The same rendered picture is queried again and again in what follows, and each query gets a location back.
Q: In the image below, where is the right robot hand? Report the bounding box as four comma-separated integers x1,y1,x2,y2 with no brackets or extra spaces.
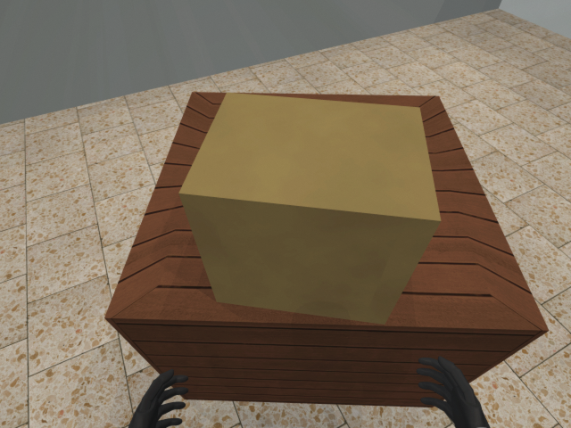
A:
417,356,490,428

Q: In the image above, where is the pedestal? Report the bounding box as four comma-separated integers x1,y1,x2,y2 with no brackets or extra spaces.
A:
104,92,549,407

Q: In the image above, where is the carton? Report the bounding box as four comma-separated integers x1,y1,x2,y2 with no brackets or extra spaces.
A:
178,93,441,325

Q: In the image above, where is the left robot hand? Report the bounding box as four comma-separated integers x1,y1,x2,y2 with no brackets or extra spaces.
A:
128,369,188,428

